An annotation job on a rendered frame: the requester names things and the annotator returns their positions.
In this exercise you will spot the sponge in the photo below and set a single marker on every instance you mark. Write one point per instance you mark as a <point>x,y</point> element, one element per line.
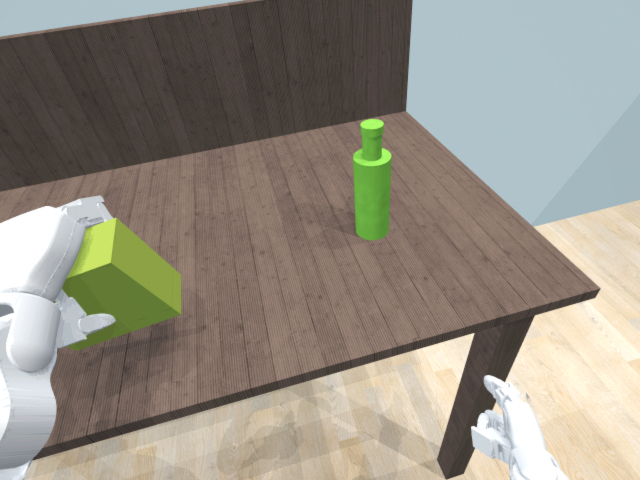
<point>117,273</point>

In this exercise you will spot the robot left forearm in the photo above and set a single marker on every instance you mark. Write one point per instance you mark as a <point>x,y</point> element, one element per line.
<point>28,353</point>

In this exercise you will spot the right robot hand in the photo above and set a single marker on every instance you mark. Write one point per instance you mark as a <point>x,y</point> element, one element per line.
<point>496,435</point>

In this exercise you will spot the robot right forearm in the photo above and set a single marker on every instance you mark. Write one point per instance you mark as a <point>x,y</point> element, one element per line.
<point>530,462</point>

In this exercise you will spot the table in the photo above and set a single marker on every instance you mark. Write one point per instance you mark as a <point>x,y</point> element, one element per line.
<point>223,137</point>

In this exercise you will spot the left robot hand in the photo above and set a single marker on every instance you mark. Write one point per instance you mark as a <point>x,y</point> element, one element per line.
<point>37,252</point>

